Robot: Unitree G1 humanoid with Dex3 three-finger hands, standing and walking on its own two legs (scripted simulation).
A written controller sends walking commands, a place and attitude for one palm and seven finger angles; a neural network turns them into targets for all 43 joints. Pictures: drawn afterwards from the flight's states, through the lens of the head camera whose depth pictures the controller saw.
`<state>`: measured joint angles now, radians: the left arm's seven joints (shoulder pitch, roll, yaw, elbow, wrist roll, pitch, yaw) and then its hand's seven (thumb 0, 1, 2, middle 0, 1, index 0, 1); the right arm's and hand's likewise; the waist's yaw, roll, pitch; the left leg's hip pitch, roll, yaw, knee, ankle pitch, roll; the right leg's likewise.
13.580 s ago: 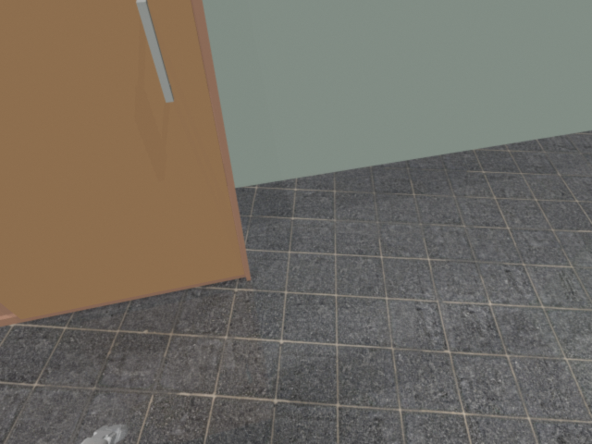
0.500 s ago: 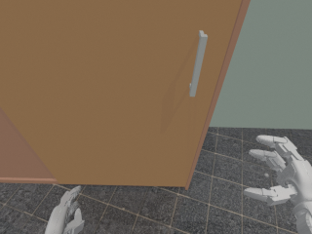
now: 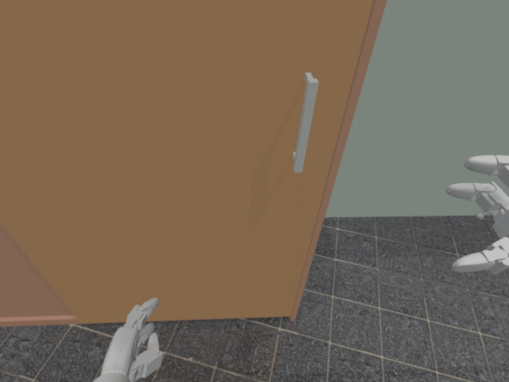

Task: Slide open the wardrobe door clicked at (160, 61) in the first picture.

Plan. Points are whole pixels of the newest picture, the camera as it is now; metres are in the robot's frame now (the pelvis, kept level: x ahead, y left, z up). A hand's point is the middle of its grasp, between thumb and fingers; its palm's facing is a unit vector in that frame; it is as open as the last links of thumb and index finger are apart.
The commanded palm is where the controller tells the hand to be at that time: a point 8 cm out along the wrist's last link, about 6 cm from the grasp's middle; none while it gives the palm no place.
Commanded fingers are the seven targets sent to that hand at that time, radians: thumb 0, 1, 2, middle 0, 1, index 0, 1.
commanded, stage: raise the hand with hooked fingers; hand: right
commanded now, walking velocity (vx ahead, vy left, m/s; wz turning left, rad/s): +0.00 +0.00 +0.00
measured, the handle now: (302, 125) +0.54 -0.10 +0.17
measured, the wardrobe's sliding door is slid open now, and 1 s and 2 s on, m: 0.00 0.00 0.00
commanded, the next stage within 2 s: move the hooked fingers beside the handle in 0.50 s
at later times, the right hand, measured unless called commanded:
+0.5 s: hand (454, 221) +0.27 -0.26 +0.18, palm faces +0.06 +1.00 -0.07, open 14.0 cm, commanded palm +0.24 -0.31 +0.19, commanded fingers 0.00 0.50 -0.30 0.30 1.20 0.30 1.20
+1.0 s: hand (420, 193) +0.32 -0.23 +0.19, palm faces +0.00 +1.00 -0.02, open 14.0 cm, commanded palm +0.29 -0.28 +0.18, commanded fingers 0.00 0.50 -0.30 0.30 1.20 0.30 1.20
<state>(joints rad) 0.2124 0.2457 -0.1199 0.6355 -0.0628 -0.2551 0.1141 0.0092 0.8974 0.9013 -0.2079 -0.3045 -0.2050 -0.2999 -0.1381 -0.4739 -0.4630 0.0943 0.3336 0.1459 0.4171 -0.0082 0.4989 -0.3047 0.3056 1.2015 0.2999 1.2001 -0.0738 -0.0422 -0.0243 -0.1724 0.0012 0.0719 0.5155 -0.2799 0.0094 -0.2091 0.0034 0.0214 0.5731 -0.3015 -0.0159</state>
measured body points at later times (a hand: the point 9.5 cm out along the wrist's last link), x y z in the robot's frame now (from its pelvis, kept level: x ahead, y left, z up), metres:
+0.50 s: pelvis -0.01 +0.01 +0.00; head -0.04 +0.03 +0.45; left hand +0.19 +0.24 -0.06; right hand +0.27 -0.31 +0.19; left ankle +0.00 +0.12 -0.73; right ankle +0.01 -0.11 -0.73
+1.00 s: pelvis +0.00 +0.01 +0.00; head -0.04 +0.02 +0.45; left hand +0.17 +0.24 -0.06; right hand +0.32 -0.29 +0.19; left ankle +0.00 +0.12 -0.73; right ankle +0.01 -0.11 -0.73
